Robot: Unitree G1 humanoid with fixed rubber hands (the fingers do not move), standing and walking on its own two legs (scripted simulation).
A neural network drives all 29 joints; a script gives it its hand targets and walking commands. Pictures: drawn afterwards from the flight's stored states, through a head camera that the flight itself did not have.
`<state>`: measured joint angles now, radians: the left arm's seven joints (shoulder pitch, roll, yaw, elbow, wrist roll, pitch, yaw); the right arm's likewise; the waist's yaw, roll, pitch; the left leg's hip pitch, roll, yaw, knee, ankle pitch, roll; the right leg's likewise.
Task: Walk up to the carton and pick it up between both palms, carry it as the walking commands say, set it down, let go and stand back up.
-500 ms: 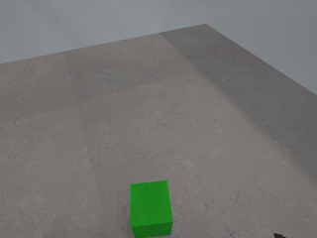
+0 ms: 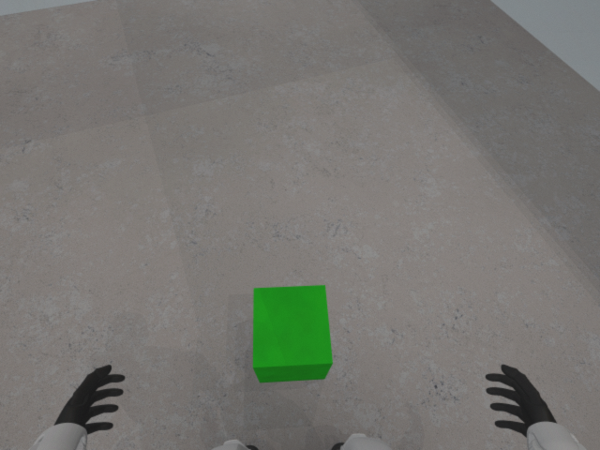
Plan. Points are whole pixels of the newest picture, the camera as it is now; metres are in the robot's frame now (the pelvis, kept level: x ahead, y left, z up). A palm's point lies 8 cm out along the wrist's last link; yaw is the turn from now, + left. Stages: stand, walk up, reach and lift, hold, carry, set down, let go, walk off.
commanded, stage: reach and lift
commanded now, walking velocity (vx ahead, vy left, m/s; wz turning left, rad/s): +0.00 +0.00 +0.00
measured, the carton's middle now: (291, 336) +0.43 +0.00 -0.64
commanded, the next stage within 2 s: none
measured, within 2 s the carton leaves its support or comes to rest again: neither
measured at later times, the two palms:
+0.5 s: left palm (143, 341) +0.31 +0.24 -0.14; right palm (464, 349) +0.27 -0.27 -0.14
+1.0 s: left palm (187, 281) +0.43 +0.20 -0.20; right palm (401, 279) +0.42 -0.21 -0.19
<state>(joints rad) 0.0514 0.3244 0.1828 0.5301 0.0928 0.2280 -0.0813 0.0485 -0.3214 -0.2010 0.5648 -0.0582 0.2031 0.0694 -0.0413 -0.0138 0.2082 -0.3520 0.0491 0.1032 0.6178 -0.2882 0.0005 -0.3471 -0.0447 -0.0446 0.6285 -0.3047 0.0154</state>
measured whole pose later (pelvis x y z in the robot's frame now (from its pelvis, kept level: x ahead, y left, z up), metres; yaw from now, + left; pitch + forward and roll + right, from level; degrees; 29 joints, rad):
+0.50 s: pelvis -0.05 -0.01 -0.06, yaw +1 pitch +19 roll +0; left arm -0.52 0.32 0.16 0.70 0.01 0.27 -0.03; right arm -0.44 -0.28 -0.19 0.64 0.04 0.26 0.00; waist -0.05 0.01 0.09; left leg -0.98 0.06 0.06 0.97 -0.32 0.00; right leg -0.97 -0.05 -0.07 0.98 -0.35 0.00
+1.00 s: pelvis -0.06 +0.00 -0.10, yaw +1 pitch +39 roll +0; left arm -1.07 0.28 0.25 0.96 -0.01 0.13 0.03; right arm -1.01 -0.24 -0.28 0.88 0.04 0.13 -0.06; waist -0.03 0.00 0.00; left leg -1.45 0.07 0.06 1.07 -0.29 0.01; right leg -1.44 -0.05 -0.05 1.08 -0.32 0.00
